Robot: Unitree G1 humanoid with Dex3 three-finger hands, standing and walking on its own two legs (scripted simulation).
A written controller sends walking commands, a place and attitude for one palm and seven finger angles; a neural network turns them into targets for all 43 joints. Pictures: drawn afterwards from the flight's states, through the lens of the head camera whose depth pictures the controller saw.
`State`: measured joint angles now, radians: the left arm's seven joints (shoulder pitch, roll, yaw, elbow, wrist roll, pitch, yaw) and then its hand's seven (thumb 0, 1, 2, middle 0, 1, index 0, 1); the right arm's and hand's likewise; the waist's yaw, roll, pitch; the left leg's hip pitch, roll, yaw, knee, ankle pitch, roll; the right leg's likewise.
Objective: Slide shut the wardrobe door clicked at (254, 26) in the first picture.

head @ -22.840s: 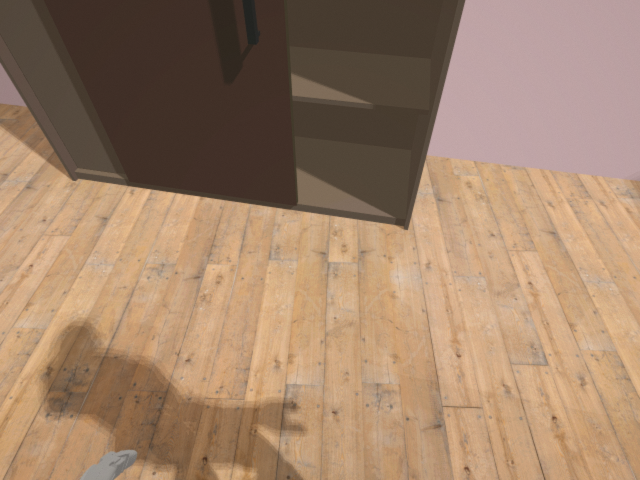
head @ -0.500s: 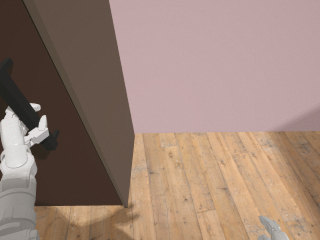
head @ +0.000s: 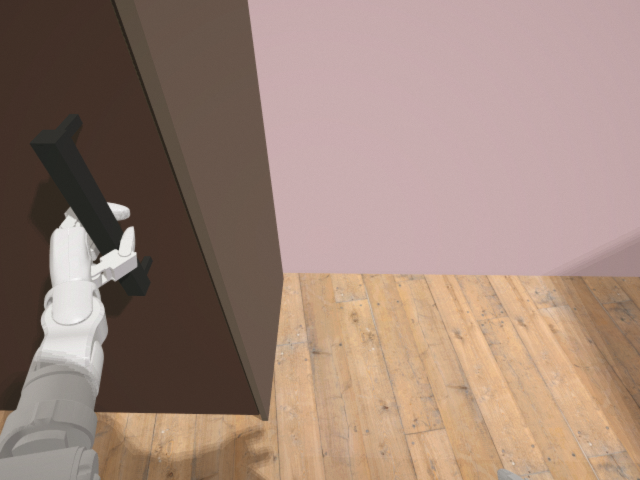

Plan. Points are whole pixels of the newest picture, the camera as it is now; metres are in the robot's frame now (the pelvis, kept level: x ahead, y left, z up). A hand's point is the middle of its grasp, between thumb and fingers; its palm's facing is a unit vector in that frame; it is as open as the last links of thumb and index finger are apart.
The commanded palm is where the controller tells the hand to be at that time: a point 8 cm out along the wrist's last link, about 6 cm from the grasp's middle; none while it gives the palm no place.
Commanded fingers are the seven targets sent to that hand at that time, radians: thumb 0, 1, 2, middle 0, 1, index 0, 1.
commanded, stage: stop walking and hold the door there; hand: left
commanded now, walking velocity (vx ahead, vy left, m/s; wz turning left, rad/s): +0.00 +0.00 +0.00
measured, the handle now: (109, 215) +0.41 +0.31 +0.12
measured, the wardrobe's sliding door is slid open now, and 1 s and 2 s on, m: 0.00 0.00 0.00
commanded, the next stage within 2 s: loosen the grip on the handle in 1.36 s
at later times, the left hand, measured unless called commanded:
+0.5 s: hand (121, 256) +0.36 +0.29 +0.09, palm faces +0.30 -0.91 -0.28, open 5.8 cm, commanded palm +0.32 +0.34 +0.10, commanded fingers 0.00 0.90 0.90 -0.45 -1.40 -0.45 -1.40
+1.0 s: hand (122, 256) +0.36 +0.28 +0.09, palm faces +0.20 -0.96 -0.18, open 5.9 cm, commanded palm +0.33 +0.32 +0.10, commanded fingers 0.00 0.90 0.90 -0.45 -1.40 -0.45 -1.40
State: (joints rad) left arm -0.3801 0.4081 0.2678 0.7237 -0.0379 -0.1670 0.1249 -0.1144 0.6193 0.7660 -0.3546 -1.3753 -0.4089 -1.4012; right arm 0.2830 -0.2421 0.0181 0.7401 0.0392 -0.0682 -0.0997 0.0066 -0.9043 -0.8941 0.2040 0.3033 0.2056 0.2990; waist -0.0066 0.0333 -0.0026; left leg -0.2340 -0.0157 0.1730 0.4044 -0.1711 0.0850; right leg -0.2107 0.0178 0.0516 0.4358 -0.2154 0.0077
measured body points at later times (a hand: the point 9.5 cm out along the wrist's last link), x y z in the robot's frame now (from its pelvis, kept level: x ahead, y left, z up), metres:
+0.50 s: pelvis -0.03 +0.05 +0.00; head +0.01 +0.03 +0.44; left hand +0.34 +0.33 +0.11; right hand +0.13 -0.24 -0.10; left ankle -0.02 +0.21 -0.73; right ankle +0.01 -0.13 -0.74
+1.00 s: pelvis -0.07 +0.10 -0.01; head -0.03 +0.10 +0.44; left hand +0.34 +0.33 +0.11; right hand +0.02 -0.14 -0.14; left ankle -0.04 +0.23 -0.74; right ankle -0.04 -0.03 -0.74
